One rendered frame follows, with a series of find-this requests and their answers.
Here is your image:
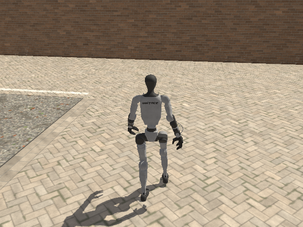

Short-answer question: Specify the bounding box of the robot right forearm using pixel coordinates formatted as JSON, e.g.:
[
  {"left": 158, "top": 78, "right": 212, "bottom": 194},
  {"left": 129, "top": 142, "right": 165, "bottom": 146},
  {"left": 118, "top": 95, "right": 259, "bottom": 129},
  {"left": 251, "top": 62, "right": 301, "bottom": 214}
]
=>
[{"left": 170, "top": 115, "right": 181, "bottom": 138}]

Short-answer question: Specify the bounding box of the left robot hand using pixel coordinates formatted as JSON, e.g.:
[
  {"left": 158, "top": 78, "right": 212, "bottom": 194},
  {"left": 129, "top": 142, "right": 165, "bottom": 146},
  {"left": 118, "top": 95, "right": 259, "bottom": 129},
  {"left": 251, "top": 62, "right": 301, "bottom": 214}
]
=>
[{"left": 128, "top": 126, "right": 139, "bottom": 135}]

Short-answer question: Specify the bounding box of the humanoid robot torso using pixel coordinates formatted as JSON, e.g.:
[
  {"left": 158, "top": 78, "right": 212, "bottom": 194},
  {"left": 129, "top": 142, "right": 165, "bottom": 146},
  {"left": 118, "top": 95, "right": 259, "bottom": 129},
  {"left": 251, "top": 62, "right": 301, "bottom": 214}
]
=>
[{"left": 140, "top": 93, "right": 162, "bottom": 142}]

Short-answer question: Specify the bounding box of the robot left upper arm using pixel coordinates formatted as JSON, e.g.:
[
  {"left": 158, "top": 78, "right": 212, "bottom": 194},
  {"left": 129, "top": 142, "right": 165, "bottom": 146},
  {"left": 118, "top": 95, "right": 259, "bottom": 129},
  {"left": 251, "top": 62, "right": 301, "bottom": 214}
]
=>
[{"left": 129, "top": 95, "right": 141, "bottom": 120}]

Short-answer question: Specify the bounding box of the robot right upper arm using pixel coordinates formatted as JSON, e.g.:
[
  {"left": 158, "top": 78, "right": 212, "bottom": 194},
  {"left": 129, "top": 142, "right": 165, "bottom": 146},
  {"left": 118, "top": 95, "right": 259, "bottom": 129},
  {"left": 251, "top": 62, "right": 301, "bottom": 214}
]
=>
[{"left": 161, "top": 95, "right": 174, "bottom": 122}]

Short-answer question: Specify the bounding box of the right robot hand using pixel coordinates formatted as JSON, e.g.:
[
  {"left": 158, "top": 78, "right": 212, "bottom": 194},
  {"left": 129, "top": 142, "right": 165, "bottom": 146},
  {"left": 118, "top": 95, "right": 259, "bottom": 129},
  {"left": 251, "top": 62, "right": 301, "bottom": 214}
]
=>
[{"left": 172, "top": 136, "right": 183, "bottom": 150}]

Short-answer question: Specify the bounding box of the robot left shin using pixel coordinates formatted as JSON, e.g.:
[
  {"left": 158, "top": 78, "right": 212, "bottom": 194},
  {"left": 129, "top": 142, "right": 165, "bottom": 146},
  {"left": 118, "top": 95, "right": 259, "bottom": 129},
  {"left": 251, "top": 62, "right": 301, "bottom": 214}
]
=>
[{"left": 139, "top": 162, "right": 147, "bottom": 195}]

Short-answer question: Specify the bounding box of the robot left forearm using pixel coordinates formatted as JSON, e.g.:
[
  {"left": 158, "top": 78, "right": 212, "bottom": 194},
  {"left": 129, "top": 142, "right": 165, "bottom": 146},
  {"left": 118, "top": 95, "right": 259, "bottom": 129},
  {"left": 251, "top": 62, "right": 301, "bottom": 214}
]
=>
[{"left": 128, "top": 114, "right": 134, "bottom": 128}]

